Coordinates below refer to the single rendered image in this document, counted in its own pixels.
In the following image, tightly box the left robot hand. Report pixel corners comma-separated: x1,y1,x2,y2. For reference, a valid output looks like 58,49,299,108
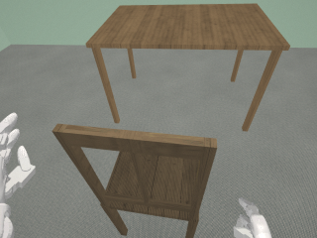
0,112,36,204

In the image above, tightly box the chair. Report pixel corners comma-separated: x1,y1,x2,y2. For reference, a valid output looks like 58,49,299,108
52,123,218,238

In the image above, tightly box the table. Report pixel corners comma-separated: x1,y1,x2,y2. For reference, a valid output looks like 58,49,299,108
85,3,290,132

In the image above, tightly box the robot left forearm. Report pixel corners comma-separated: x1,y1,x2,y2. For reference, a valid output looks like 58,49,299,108
0,203,15,238

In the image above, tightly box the right robot hand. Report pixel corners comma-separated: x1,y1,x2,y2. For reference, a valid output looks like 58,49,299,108
233,197,272,238

